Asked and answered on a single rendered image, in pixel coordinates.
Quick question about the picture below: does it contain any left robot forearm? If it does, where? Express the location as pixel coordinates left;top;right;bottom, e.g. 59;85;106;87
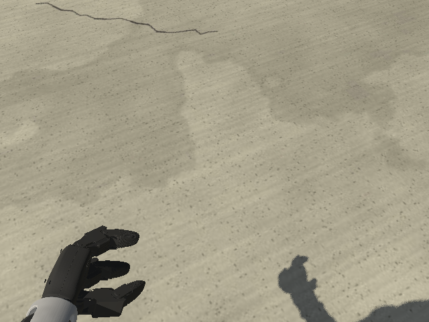
21;297;78;322

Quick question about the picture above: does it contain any robot left hand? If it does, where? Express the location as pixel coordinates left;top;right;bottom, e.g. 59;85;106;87
42;225;145;318

